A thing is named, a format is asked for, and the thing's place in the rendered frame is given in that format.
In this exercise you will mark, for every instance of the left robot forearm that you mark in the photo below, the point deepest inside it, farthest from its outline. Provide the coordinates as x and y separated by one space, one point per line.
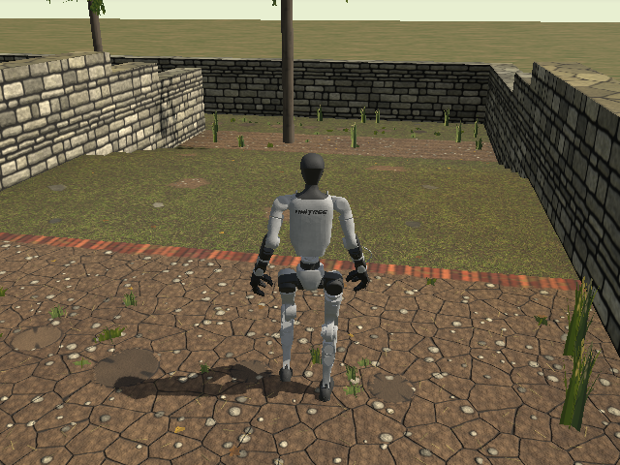
263 259

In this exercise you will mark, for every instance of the right robot forearm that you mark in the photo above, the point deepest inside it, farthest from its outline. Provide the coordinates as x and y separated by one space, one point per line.
358 258

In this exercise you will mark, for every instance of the right robot upper arm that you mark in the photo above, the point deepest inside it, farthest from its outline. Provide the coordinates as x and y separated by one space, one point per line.
346 219

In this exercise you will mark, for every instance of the left robot shin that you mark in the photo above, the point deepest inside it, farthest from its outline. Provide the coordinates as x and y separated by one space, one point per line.
287 337

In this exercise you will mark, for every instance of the left robot hand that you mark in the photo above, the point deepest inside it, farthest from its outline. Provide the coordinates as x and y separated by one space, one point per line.
256 280

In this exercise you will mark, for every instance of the right robot hand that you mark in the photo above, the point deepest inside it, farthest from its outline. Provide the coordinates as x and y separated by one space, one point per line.
355 276

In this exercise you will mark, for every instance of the left robot upper arm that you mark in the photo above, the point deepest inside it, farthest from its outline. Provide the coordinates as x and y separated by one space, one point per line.
280 204

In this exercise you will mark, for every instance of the robot left thigh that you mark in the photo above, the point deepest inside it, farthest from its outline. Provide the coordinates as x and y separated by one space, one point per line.
287 283

